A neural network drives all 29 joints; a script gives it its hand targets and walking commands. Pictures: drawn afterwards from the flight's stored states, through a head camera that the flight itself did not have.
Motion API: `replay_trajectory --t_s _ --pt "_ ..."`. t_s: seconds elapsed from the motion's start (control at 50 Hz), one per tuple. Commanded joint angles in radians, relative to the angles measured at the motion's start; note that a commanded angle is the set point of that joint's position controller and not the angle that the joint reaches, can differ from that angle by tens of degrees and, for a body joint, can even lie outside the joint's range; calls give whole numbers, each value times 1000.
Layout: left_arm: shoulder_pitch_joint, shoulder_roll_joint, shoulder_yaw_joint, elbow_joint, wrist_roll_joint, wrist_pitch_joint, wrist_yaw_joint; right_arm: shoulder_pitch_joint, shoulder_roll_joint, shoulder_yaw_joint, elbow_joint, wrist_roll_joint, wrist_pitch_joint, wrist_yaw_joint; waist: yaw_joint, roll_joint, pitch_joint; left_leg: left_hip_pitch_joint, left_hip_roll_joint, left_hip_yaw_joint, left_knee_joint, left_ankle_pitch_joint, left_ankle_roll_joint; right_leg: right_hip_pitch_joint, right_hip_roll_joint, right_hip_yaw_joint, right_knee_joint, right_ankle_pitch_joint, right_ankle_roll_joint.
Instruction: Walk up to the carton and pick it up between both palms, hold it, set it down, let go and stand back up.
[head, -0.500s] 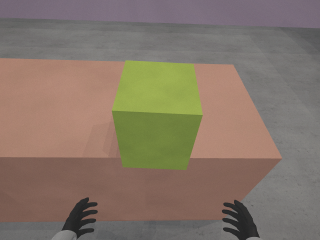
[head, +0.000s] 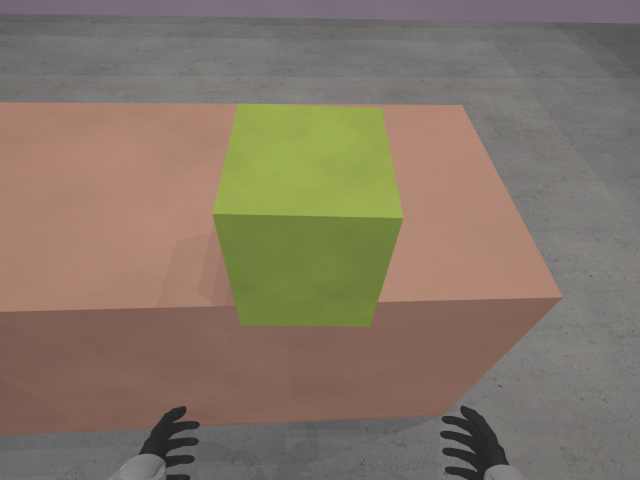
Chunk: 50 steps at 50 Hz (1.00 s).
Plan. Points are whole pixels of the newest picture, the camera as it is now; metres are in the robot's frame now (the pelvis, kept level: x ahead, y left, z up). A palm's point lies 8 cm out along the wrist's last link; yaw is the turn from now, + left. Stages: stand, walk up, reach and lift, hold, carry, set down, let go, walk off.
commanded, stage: set down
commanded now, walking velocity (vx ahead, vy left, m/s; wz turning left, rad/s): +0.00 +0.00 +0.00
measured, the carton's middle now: (308, 221) +0.44 +0.05 +0.05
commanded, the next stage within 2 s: let go in 0.46 s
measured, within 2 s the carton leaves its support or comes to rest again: neither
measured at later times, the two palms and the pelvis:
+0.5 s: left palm (167, 464) +0.15 +0.22 -0.11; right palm (488, 467) +0.16 -0.21 -0.11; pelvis -0.01 -0.01 -0.01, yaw +1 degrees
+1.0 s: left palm out of the picture +0.12 +0.22 -0.10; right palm out of the picture +0.13 -0.22 -0.09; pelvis -0.04 -0.01 -0.01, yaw +1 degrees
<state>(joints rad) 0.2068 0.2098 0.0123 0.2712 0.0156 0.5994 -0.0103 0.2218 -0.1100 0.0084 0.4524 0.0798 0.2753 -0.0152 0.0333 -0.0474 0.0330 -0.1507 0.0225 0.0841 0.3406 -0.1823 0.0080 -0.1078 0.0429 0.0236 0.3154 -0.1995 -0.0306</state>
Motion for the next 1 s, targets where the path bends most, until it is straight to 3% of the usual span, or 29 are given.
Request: replay_trajectory --t_s 0.0,0.18,0.44,0.5,0.58,0.62,0.64,0.66,0.68,0.7,0.76,0.88,0.94,0.98 --pt "-101 74 31 -97 18 5 6 -96 -99 -45 -75 -8 -18 9 -8 75 -100 122 17 -13 -14 231 -41 -107 -30 2 -52 146 8" --pt "-152 57 55 -7 55 35 -5 -176 -95 -40 45 -13 -22 7 -15 67 -195 127 12 -25 49 332 -36 -118 -40 13 -5 287 11" --pt "-243 67 81 82 70 53 -14 -275 -111 -64 182 -30 -29 5 -32 60 -266 106 14 -41 100 326 -28 -165 -47 13 47 320 12" --pt "-237 77 86 67 64 31 -16 -275 -119 -72 175 -31 -50 7 -32 51 -288 87 11 -41 110 332 -21 -149 -47 16 65 346 14" --pt "-215 112 77 14 49 -64 -7 -258 -152 -102 152 -53 -139 21 -25 49 -317 87 5 -33 124 352 -1 -144 -39 9 84 361 19" --pt "-207 111 56 -14 35 -111 3 -261 -162 -115 151 -68 -191 32 -22 48 -326 94 5 -33 127 366 7 -150 -38 10 84 347 18" --pt "-224 101 46 33 33 -117 5 -283 -152 -108 194 -81 -200 38 -26 51 -309 83 8 -38 126 353 5 -161 -44 12 76 318 17" --pt "-185 113 38 -22 23 -159 11 -247 -164 -122 163 -78 -243 45 -16 51 -313 84 4 -30 130 361 12 -155 -39 10 85 322 20" --pt "-202 94 28 38 21 -163 13 -269 -149 -105 222 -88 -252 50 -22 44 -300 88 10 -39 123 346 8 -170 -47 12 71 300 17" --pt "-158 103 21 2 15 -191 15 -238 -157 -111 199 -82 -285 55 -16 46 -307 100 6 -35 125 354 13 -160 -46 14 74 308 19" --pt "-132 91 12 59 23 -228 14 -236 -132 -90 266 -79 -338 60 -14 49 -276 115 3 -44 109 339 5 -157 -55 19 52 290 17" --pt "-150 107 8 45 32 -301 32 -273 -124 -112 293 -97 -413 70 -6 60 -178 121 0 -39 43 131 -5 -191 -48 20 -2 59 7" --pt "-206 107 -2 89 27 -304 44 -311 -123 -137 332 -131 -417 75 -16 69 -100 83 9 -35 14 -45 -11 -228 -56 14 -20 -137 -7" --pt "-218 117 -8 63 20 -294 48 -318 -130 -153 317 -139 -410 76 -17 66 -88 75 12 -28 5 -101 -9 -225 -57 19 -18 -185 -13"
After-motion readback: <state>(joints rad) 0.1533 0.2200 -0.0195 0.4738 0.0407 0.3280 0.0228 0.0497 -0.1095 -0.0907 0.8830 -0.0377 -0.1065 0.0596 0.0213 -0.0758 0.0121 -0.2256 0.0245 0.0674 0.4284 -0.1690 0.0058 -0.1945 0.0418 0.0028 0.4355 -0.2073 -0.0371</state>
